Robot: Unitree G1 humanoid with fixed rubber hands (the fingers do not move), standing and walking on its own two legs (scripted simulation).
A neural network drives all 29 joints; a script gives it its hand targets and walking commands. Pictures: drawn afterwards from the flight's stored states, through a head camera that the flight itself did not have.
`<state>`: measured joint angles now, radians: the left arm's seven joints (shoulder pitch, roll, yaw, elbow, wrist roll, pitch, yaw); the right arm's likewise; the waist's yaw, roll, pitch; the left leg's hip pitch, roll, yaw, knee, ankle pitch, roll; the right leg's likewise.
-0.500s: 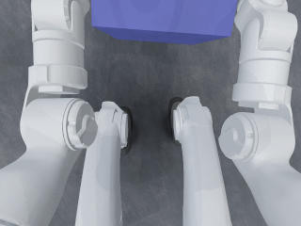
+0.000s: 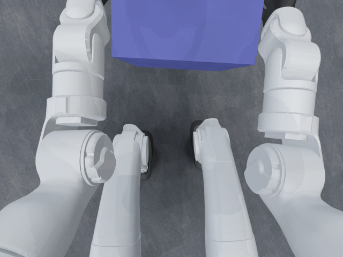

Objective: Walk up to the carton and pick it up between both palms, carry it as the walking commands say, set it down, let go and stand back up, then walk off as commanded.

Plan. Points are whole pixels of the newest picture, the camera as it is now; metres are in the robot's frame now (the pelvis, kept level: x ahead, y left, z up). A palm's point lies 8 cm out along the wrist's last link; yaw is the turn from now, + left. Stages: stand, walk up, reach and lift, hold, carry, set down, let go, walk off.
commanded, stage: reach and lift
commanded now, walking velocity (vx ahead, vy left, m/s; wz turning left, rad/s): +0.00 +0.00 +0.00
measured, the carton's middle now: (183, 12) +0.55 -0.05 -0.15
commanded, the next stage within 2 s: none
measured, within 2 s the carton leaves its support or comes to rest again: neither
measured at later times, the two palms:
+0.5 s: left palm out of the picture +0.53 +0.10 -0.01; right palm (306, 10) +0.49 -0.19 -0.01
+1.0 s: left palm out of the picture +0.50 +0.10 +0.08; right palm out of the picture +0.46 -0.19 +0.09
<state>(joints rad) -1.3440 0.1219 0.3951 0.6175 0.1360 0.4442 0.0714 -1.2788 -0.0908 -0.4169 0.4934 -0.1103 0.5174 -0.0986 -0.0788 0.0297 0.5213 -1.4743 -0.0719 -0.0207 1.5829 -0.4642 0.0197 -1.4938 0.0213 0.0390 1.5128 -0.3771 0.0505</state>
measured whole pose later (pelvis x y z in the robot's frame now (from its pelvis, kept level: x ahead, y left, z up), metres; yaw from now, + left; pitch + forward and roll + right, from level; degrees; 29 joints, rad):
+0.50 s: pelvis +0.00 +0.00 +0.06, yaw +0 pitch +15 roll -1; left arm -1.20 0.08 0.38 0.58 0.13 0.42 0.07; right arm -1.14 -0.05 -0.40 0.46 -0.10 0.50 -0.10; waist -0.09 0.02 0.52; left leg -1.23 -0.07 -0.02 1.37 -0.40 0.02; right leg -1.24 0.02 0.05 1.30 -0.32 0.05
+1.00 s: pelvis +0.04 +0.00 +0.11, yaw +0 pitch +21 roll +0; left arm -0.92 -0.03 0.43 0.71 0.23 0.40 0.04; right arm -0.85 0.05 -0.42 0.56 -0.21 0.48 -0.07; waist -0.08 0.02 0.07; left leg -1.11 -0.06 -0.03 1.08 -0.34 0.02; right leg -1.14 0.02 0.06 1.02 -0.26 0.04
